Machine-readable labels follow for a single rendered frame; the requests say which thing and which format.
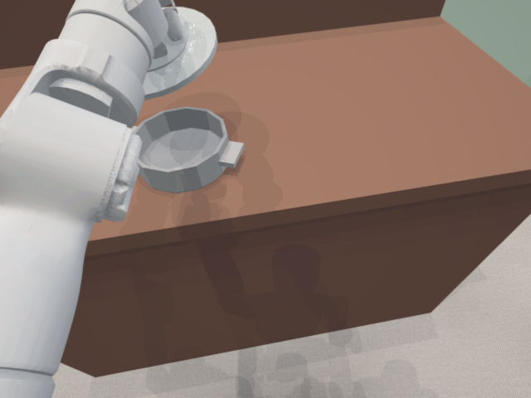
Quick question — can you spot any robot left hand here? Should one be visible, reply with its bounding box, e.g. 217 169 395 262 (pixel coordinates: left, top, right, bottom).
153 0 183 59

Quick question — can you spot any table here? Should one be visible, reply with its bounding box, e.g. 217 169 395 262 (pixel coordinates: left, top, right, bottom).
0 0 531 377

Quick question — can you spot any pot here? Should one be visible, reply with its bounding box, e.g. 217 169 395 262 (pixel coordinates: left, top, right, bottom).
131 106 244 193

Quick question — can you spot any lid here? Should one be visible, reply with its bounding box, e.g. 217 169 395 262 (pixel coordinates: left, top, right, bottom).
143 7 217 100

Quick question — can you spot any robot left forearm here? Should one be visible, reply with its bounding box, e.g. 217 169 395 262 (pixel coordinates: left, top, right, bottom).
0 0 168 148

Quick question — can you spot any left robot upper arm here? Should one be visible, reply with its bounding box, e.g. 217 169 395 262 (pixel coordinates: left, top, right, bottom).
0 92 142 398

